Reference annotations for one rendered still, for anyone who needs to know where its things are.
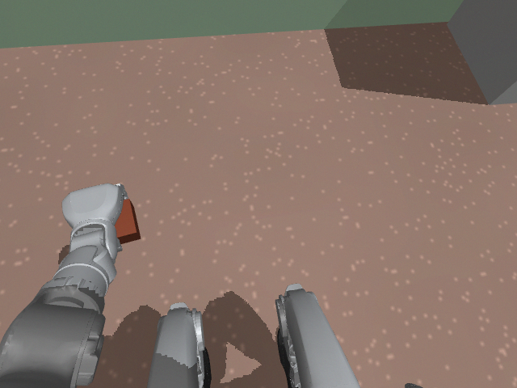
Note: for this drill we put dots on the left robot arm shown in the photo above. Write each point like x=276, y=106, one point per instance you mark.
x=56, y=340

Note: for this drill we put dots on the left robot hand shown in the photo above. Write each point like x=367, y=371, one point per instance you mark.
x=104, y=201

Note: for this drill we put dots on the small box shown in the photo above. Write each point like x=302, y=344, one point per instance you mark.
x=126, y=226

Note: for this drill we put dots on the right robot foot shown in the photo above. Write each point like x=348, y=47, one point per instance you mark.
x=284, y=359

